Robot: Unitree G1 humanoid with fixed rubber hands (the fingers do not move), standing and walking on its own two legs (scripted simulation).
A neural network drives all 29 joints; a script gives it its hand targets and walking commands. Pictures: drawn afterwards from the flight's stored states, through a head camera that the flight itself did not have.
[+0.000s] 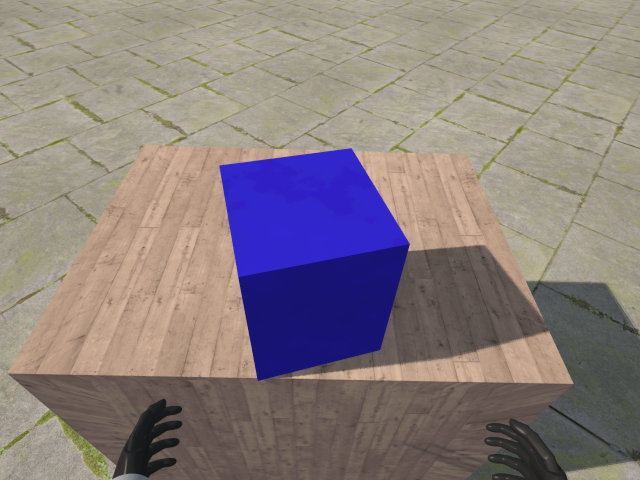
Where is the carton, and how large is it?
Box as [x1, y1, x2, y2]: [219, 148, 409, 380]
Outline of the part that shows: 351,148 219,165 237,272 258,380 377,350 380,348 409,243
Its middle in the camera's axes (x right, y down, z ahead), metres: -0.02 +0.04 +0.59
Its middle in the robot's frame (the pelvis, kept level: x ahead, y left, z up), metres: +0.43 +0.03 +0.02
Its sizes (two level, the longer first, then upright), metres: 0.210 0.200 0.250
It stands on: a pedestal, 0.68 m high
